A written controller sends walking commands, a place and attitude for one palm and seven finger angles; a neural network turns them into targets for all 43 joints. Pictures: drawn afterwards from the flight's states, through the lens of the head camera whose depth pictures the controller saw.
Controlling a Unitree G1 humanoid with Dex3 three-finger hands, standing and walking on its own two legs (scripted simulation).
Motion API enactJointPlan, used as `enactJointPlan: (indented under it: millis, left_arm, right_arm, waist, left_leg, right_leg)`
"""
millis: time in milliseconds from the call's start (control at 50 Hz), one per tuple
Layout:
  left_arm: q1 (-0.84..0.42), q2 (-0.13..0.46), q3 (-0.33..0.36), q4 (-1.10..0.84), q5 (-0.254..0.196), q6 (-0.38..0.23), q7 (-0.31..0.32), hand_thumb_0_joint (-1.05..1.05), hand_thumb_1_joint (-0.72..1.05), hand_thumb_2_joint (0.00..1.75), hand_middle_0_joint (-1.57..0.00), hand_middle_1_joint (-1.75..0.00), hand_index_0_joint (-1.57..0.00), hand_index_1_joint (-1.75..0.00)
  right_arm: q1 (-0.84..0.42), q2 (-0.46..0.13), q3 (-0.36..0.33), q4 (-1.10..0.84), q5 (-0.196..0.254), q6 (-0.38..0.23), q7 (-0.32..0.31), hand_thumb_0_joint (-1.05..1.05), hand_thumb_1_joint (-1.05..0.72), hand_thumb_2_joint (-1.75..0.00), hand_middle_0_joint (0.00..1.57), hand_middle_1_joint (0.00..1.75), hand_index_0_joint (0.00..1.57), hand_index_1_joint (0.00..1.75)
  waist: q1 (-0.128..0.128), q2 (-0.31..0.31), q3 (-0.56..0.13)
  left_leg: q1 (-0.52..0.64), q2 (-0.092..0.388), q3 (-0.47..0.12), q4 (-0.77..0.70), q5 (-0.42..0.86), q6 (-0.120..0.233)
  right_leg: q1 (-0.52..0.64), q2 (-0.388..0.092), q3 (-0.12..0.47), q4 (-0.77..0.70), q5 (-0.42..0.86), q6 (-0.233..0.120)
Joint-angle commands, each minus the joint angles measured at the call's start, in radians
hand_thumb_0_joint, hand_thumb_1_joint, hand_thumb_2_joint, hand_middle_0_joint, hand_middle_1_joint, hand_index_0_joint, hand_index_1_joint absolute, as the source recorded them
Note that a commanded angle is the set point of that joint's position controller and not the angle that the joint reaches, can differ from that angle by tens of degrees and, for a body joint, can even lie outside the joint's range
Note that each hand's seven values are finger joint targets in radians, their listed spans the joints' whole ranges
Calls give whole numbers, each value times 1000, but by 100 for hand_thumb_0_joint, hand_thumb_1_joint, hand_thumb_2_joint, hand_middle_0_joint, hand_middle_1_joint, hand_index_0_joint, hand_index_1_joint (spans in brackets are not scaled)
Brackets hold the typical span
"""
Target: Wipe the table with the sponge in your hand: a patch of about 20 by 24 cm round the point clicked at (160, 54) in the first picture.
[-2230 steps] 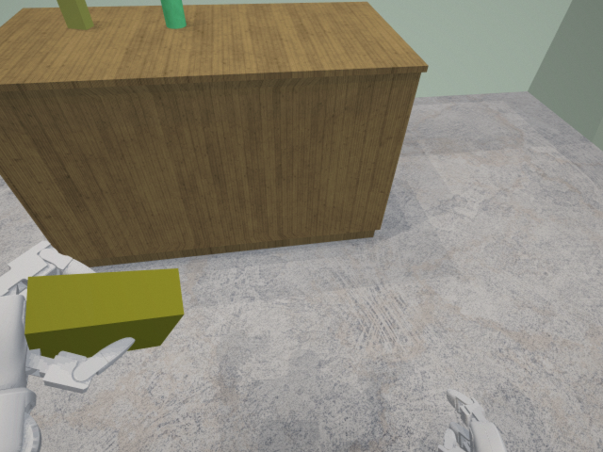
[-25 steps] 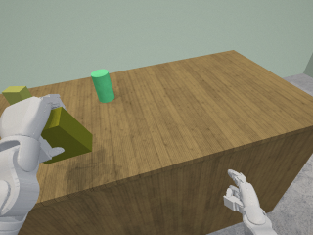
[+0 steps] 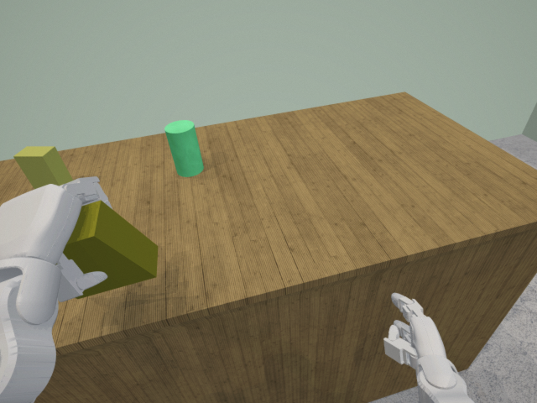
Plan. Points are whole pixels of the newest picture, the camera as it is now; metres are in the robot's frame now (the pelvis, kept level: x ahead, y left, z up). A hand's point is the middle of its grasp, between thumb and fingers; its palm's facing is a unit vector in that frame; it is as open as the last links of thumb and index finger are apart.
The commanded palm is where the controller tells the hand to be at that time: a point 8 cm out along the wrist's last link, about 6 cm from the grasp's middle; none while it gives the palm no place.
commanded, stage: bring the sponge back beside the body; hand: left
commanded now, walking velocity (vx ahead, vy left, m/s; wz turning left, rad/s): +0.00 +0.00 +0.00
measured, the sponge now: (99, 261) +0.20 +0.28 +0.16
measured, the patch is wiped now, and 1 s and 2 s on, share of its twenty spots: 0.90 0.90 0.90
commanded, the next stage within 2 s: step back with the hand held close in 0.32 s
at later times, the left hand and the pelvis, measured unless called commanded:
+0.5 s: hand (90, 236) +0.20 +0.27 +0.21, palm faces +0.39 -0.46 -0.80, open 9.4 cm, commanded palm +0.15 +0.28 +0.26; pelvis -0.01 +0.00 +0.00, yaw +1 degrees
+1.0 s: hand (80, 230) +0.19 +0.25 +0.24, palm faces +0.46 -0.79 -0.41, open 9.4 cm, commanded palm +0.12 +0.30 +0.26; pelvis -0.04 +0.02 -0.02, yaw +0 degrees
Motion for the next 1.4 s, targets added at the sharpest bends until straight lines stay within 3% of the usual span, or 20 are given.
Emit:
enactJointPlan:
  millis: [0, 340, 400, 420, 440, 460, 480, 540, 600, 640, 720, 860, 960, 980, 1060, 1180, 1260, 1280, 1340, 1380]
  left_arm:
    - [-288, 242, 175, -192, 45, -25, 51, 0, 10, 130, -120, -160, -120, -160]
    - [-253, 236, 176, -143, 41, -30, 51, 0, 10, 130, -120, -160, -120, -160]
    - [-301, 243, 177, -182, 41, -33, 51, 0, 10, 130, -120, -160, -120, -160]
    - [-272, 132, 73, 106, 62, -8, 49, 0, 10, 130, -120, -160, -120, -160]
    - [-476, 22, 314, -165, -721, -290, 125, 0, 10, 130, -120, -160, -120, -160]
    - [-256, 112, 327, 28, -703, -383, 157, 0, 10, 130, -120, -160, -120, -160]
    - [-225, 99, 373, -68, -730, -456, 183, 0, 10, 130, -120, -160, -120, -160]
    - [-167, 96, 426, -360, -769, -595, 232, 0, 10, 130, -120, -160, -120, -160]
    - [-59, 105, 535, -395, -770, -672, 266, 0, 10, 130, -120, -160, -120, -160]
    - [-10, 93, 562, -397, -766, -701, 273, 0, 10, 130, -120, -160, -120, -160]
    - [31, 71, 573, -303, -760, -730, 270, 0, 10, 130, -120, -160, -120, -160]
    - [111, 58, 573, -305, -761, -760, 270, 0, 10, 130, -120, -160, -120, -160]
    - [88, 75, 604, -404, -743, -790, 285, 0, 10, 130, -120, -160, -120, -160]
    - [66, 99, 624, -420, -739, -796, 289, 0, 10, 130, -120, -160, -120, -160]
    - [-47, 44, 578, -304, -733, -790, 285, 0, 10, 130, -120, -160, -120, -160]
    - [-139, 11, 493, -213, -743, -775, 274, 0, 10, 130, -120, -160, -120, -160]
    - [-91, 11, 495, -283, -742, -774, 279, 0, 10, 130, -120, -160, -120, -160]
    - [-105, 33, 514, -344, -737, -780, 282, 0, 10, 130, -120, -160, -120, -160]
    - [-111, 19, 541, -343, -719, -784, 287, 0, 10, 130, -120, -160, -120, -160]
    - [-152, 38, 546, -358, -726, -784, 287, 0, 10, 130, -120, -160, -120, -160]
  right_arm:
    - [-302, -80, -29, -218, -1, -70, -10, 0, -90, -90, 20, 30, 20, 30]
    - [-290, -84, -31, -208, -6, -71, -15, 0, -90, -90, 20, 30, 20, 30]
    - [-301, -79, -28, -219, -2, -74, -16, 0, -90, -90, 20, 30, 20, 30]
    - [-259, -87, -25, -177, 2, -70, -28, 0, -90, -90, 20, 30, 20, 30]
    - [-28, -66, -31, -366, 3, -73, -2, 0, -90, -90, 20, 30, 20, 30]
    - [52, -56, -11, -266, -32, -79, -3, 0, -90, -90, 20, 30, 20, 30]
    - [104, -71, -28, -264, -37, -78, -4, 0, -90, -90, 20, 30, 20, 30]
    - [109, -88, -37, -252, -50, -81, 2, 0, -90, -90, 20, 30, 20, 30]
    - [110, -114, -67, -257, -62, -92, 7, 0, -90, -90, 20, 30, 20, 30]
    - [125, -104, -76, -247, -61, -96, 17, 0, -90, -90, 20, 30, 20, 30]
    - [130, -103, -99, -214, -56, -106, 29, 0, -90, -90, 20, 30, 20, 30]
    - [125, -102, -114, -203, -45, -129, 30, 0, -90, -90, 20, 30, 20, 30]
    - [125, -104, -114, -202, -57, -157, 23, 0, -90, -90, 20, 30, 20, 30]
    - [121, -113, -119, -208, -60, -162, 18, 0, -90, -90, 20, 30, 20, 30]
    - [146, -107, -117, -188, -56, -171, 17, 0, -90, -90, 20, 30, 20, 30]
    - [134, -93, -105, -177, -45, -166, 15, 0, -90, -90, 20, 30, 20, 30]
    - [106, -92, -97, -209, -48, -158, 22, 0, -90, -90, 20, 30, 20, 30]
    - [96, -103, -102, -223, -49, -159, 21, 0, -90, -90, 20, 30, 20, 30]
    - [106, -103, -113, -222, -60, -171, 26, 0, -90, -90, 20, 30, 20, 30]
    - [128, -84, -120, -211, -61, -188, 31, 0, -90, -90, 20, 30, 20, 30]
  waist:
    - [0, 7, -118]
    - [0, -39, -93]
    - [2, 20, -113]
    - [-45, -95, 10]
    - [-154, -325, 100]
    - [-148, -455, 20]
    - [-152, -410, -8]
    - [-175, -43, -159]
    - [-151, 119, -159]
    - [-152, 89, -199]
    - [-160, 27, -200]
    - [-177, -58, -159]
    - [-172, -10, -140]
    - [-170, 40, -146]
    - [-182, 2, -87]
    - [-195, -100, -73]
    - [-187, -67, -87]
    - [-187, 4, -101]
    - [-186, 109, -115]
    - [-186, 68, -134]
  left_leg:
    - [2, 1, -102, -86, 26, -7]
    - [-8, -2, -94, -85, 9, -7]
    - [-6, -3, -96, -89, -10, -8]
    - [-39, 1, -83, -90, -47, -14]
    - [-49, -2, -111, 72, -238, 27]
    - [-14, -16, -67, 192, -206, 30]
    - [-2, -20, -71, 265, -179, 22]
    - [-29, 53, -77, 148, -59, 15]
    - [-188, 145, -227, -14, 44, 51]
    - [-187, 153, -231, 6, 261, 37]
    - [-133, 179, -240, 22, 421, 33]
    - [-279, 140, -205, 42, -55, 23]
    - [-374, 157, -243, -44, -257, 49]
    - [-377, 161, -251, -65, -267, 52]
    - [-442, 163, -249, -48, -401, 57]
    - [-258, 97, -175, 146, -348, 25]
    - [-331, 143, -225, 23, -374, 47]
    - [-343, 169, -254, -35, -387, 56]
    - [-487, 309, -347, -212, -462, 110]
    - [-318, 309, -322, -150, -143, 106]
  right_leg:
    - [-11, -20, 134, -119, -72, -46]
    - [-24, -20, 132, -129, -97, -40]
    - [-18, -18, 139, -121, -103, -44]
    - [-99, -12, 112, -146, -143, -37]
    - [-350, -72, 200, -283, -279, -11]
    - [-379, -109, 212, -292, -337, -44]
    - [-395, -163, 269, -293, -287, -68]
    - [-229, -233, 209, -87, 70, -75]
    - [-87, -121, 98, 62, 205, -16]
    - [-48, -107, 67, 110, 258, -4]
    - [-83, -87, 50, 79, 163, 12]
    - [-113, -154, 115, 40, 175, -11]
    - [-120, -108, 90, 98, 41, 6]
    - [-117, -104, 88, 121, 34, 5]
    - [-139, -89, 101, 109, -48, 10]
    - [-359, -190, 211, -58, -186, -32]
    - [-295, -148, 145, 38, -127, -2]
    - [-272, -125, 116, 97, -116, 7]
    - [-140, -23, 43, 397, -173, 52]
    - [-253, -16, 53, 431, -218, 51]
